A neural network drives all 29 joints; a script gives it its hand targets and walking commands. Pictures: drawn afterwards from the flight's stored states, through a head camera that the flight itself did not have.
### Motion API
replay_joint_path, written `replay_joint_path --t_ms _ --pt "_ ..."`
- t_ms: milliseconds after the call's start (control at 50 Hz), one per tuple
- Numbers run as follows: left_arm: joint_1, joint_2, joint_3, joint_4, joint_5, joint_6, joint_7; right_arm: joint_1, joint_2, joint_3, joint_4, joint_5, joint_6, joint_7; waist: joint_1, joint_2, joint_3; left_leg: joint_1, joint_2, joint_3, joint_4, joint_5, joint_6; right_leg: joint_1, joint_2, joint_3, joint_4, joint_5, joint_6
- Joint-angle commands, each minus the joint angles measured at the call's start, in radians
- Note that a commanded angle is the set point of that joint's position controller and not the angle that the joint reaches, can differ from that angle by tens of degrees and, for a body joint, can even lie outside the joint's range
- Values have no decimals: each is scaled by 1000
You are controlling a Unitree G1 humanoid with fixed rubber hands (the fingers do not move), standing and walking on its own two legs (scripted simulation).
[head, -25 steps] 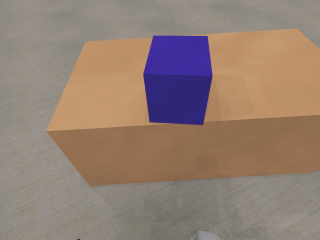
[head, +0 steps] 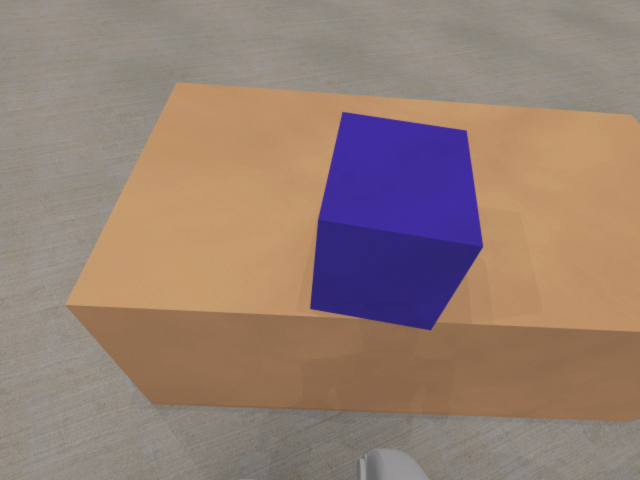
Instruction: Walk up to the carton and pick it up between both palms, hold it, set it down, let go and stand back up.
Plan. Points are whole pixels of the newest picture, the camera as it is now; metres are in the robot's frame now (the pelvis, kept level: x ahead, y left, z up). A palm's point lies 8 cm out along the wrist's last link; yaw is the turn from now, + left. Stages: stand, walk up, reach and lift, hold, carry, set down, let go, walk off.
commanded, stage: walk up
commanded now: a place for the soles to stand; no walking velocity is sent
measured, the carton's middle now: (386, 221) +0.54 -0.11 -0.05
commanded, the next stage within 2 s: none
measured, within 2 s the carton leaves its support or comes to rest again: neither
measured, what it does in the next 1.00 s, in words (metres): steps on the spot: right foot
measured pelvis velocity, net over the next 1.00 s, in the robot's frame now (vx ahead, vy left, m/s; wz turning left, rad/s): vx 0.08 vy -0.03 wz -0.03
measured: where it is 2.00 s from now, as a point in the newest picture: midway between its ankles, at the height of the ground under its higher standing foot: outside the picture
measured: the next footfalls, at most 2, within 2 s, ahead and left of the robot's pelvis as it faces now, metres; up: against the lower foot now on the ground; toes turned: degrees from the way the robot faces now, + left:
right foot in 0.16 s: +0.16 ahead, -0.15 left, +0.00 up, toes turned +0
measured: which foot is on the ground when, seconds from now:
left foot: down 0.00-1.00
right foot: up 0.00-0.14, down 0.16-1.00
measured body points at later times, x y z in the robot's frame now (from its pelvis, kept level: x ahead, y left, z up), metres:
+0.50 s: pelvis +0.07 -0.03 +0.00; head +0.09 -0.03 +0.45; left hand +0.19 +0.21 -0.12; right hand +0.15 -0.29 -0.13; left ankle +0.04 +0.10 -0.73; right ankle +0.14 -0.15 -0.73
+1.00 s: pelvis +0.08 -0.03 +0.01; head +0.09 -0.04 +0.46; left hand +0.14 +0.22 -0.13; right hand +0.15 -0.29 -0.12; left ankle +0.04 +0.10 -0.73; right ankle +0.14 -0.15 -0.73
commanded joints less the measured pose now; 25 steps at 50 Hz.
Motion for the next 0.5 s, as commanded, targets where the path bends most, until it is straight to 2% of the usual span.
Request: replay_joint_path --t_ms 0,40,60,100,120,140,160,180,200,220,240,260,280,300,320,340,360,400,480 --pt "42 39 13 -113 -16 -35 1 5 -213 -63 -81 11 -28 -12 -9 249 0 -4 256 -174 -235 442 218 2 -46 39 -263 63 14" --pt "48 36 13 -106 -18 -42 7 -2 -217 -57 -87 22 -14 -8 -6 258 -53 -29 211 -103 -135 579 181 142 2 -20 -379 151 3" --pt "66 38 17 -101 -16 -45 12 -10 -231 -56 -88 27 -2 -5 5 251 -84 -46 198 -88 -72 561 162 217 25 -48 -438 242 -4" --pt "91 75 31 -98 -19 -53 19 -28 -230 -41 -98 45 18 1 37 141 -106 -145 162 -74 34 372 98 377 68 -72 -570 455 -26" --pt "66 110 37 -115 -15 -57 23 0 -196 -29 -107 53 24 4 33 54 -120 -190 128 -61 92 224 51 427 12 8 -612 525 -56" --pt "30 185 50 -149 -7 -58 29 64 -147 -10 -123 61 29 6 17 -100 -156 -210 65 -25 222 -48 -10 406 -187 252 -676 521 -143" --pt "1 218 50 -172 -35 -46 35 105 -141 -6 -101 62 58 -4 7 -130 -165 -107 7 -25 342 -359 -39 253 -312 430 -772 389 -269" --pt "-51 205 50 -174 -47 -35 43 79 -168 -17 -84 47 82 -12 12 -94 -118 -100 27 -74 397 -394 -41 163 -313 455 -811 226 -313" --pt "-93 197 42 -176 -51 -30 48 50 -179 -21 -78 42 87 -14 12 -98 -73 -124 33 -86 390 -367 -37 139 -278 411 -813 219 -294" --pt "-121 189 36 -173 -43 -25 53 56 -175 -22 -66 44 80 -15 4 -104 -67 -118 35 -89 334 -333 -37 146 -243 359 -785 285 -269" --pt "-145 185 27 -176 -34 -22 54 88 -169 -22 -45 47 69 -15 -17 -119 -89 -73 43 -81 249 -269 -34 141 -215 289 -746 350 -238" --pt "-180 185 23 -181 -30 -16 52 123 -166 -24 -28 50 56 -12 -37 -127 -127 -6 41 -61 124 -169 -28 146 -181 238 -698 375 -202" --pt "-201 174 15 -179 -31 -11 47 133 -176 -24 -18 54 42 -8 -50 -100 -162 46 40 -61 -14 -44 -18 162 -147 196 -657 370 -163" --pt "-197 148 4 -181 -39 -10 40 105 -202 -29 -24 46 31 -5 -39 -54 -160 53 66 -113 -85 35 -1 161 -118 159 -604 374 -121" --pt "-178 122 -6 -184 -50 -14 34 44 -233 -36 -40 37 27 -5 -13 -7 -153 33 117 -200 -135 27 25 150 -97 129 -569 341 -88" --pt "-155 100 -7 -170 -56 -13 32 -40 -265 -43 -53 51 28 -1 23 39 -129 -75 154 -240 -156 -24 51 224 -26 67 -570 263 -65" --pt "-154 101 -7 -158 -49 -15 33 -79 -256 -41 -55 61 28 7 32 67 -97 -168 141 -215 -161 -47 51 303 -23 69 -584 274 -62" --pt "-180 124 -2 -142 -47 -25 30 -40 -205 -24 -48 65 24 14 12 70 -124 -93 94 -146 -148 -6 18 295 -57 109 -606 338 -81" --pt "-186 124 -8 -122 -48 -39 30 -39 -201 -23 -49 61 24 17 3 107 -132 -19 94 -123 -142 92 13 272 -65 105 -621 428 -83"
